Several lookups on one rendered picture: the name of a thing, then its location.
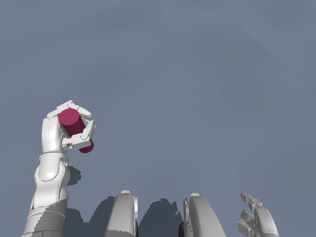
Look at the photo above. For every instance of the left robot hand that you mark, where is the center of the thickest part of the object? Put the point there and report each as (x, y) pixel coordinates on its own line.
(54, 137)

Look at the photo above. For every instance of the left robot arm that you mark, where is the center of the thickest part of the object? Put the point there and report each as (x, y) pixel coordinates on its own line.
(48, 207)

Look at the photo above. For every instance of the can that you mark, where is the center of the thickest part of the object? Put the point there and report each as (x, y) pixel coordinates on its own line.
(73, 124)

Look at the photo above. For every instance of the right robot hand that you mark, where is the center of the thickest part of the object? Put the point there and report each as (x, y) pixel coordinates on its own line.
(258, 224)

